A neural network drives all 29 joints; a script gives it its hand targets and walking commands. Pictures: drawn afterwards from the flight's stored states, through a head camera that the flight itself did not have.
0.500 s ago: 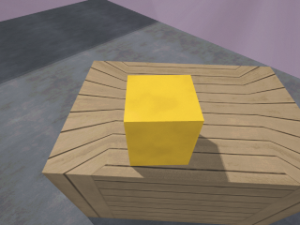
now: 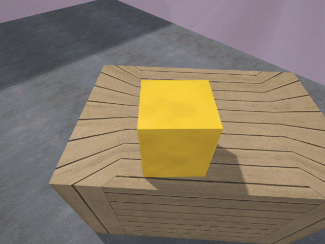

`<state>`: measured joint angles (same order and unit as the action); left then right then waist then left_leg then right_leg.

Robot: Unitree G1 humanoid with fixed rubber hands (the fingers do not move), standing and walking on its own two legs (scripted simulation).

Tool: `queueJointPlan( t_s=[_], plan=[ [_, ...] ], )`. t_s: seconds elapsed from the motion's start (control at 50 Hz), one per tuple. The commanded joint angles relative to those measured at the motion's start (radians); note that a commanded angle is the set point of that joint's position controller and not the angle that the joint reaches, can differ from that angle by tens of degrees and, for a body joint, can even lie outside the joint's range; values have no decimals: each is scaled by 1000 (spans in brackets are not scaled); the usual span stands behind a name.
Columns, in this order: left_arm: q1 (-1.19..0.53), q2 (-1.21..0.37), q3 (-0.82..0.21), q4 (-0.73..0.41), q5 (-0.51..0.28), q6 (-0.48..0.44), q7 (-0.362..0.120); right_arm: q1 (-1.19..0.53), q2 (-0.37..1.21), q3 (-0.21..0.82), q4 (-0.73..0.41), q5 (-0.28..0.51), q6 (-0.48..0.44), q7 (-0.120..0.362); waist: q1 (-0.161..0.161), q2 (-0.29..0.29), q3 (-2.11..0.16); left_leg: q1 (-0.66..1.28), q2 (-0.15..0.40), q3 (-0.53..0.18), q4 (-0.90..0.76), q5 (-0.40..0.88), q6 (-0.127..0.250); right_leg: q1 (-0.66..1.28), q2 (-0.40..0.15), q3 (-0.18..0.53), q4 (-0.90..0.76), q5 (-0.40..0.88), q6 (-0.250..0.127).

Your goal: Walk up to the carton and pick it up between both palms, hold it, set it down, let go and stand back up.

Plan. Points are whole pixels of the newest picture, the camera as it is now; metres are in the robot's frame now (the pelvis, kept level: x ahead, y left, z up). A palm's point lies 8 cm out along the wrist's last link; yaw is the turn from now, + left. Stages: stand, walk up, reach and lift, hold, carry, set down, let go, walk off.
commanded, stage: stand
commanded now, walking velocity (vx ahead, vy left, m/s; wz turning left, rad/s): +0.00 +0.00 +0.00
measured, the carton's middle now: (174, 130) +0.46 -0.02 -0.01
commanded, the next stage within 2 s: none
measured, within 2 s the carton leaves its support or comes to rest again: neither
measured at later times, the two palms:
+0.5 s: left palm out of the picture +0.01 +0.25 -0.13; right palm out of the picture +0.02 -0.25 -0.13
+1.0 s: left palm out of the picture +0.03 +0.24 -0.13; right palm out of the picture +0.04 -0.25 -0.13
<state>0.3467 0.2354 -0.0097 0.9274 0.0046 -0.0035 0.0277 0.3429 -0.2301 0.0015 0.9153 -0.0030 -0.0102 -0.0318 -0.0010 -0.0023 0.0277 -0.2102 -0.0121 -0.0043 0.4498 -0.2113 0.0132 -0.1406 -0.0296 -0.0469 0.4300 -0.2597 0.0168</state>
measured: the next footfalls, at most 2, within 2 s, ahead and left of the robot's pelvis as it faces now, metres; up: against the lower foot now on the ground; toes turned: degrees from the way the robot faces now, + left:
none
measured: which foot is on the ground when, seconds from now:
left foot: down 0.00-1.00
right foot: down 0.00-1.00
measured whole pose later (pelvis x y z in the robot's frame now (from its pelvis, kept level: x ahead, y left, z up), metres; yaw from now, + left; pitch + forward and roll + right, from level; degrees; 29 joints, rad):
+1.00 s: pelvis +0.02 +0.00 +0.00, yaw +0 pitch -1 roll +0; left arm 0.33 0.21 -0.01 0.98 0.00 -0.01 0.04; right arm 0.32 -0.21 0.01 0.97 0.00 -0.01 -0.04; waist 0.00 0.00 0.03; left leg -0.18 -0.01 0.00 0.44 -0.23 0.01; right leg -0.12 -0.02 -0.04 0.42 -0.28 0.01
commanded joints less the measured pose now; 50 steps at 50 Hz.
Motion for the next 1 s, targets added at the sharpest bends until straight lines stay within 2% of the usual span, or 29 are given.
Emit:
queueJointPlan(
  t_s=[0.0, 0.3, 0.36, 0.48, 0.52, 0.64, 0.98],
  plan=[
    [64, 115, 24, -25, 0, -12, 6, 53, -118, -26, -30, 0, -13, -6, 0, 9, 57, -31, 99, -108, -107, 32, 4, -49, -75, 88, -90, 42, -25],
    [69, 112, 24, 0, -4, -10, 8, 53, -110, -24, -6, -3, -11, -8, 3, 15, 55, -15, 105, -103, -105, 57, 5, -52, -73, 85, -85, 46, -21],
    [71, 100, 23, 3, -6, -9, 9, 54, -108, -24, -4, -1, -11, -8, 3, 0, 63, -23, 104, -99, -103, 62, 5, -54, -73, 82, -86, 58, -22],
    [72, 101, 26, 14, -6, -11, 11, 56, -98, -20, 3, 2, -10, -10, 3, 18, 51, -23, 105, -93, -102, 86, 4, -39, -75, 87, -84, 83, -23],
    [73, 100, 25, 15, -6, -12, 11, 53, -103, -23, 1, -1, -12, -11, 0, 3, 30, 0, 104, -93, -99, 97, 2, -45, -74, 85, -83, 89, -23],
    [71, 93, 24, 21, -5, -14, 13, 48, -97, -19, 5, -1, -11, -12, 4, 7, 18, 25, 107, -89, -79, 182, 6, -25, -80, 86, -76, 147, -23],
    [61, 87, 25, 33, -7, -11, 16, 43, -87, -17, 29, 0, -11, -17, 4, -2, 33, 41, 109, -76, -76, 206, -2, -18, -80, 83, -85, 177, -25]
  ],
)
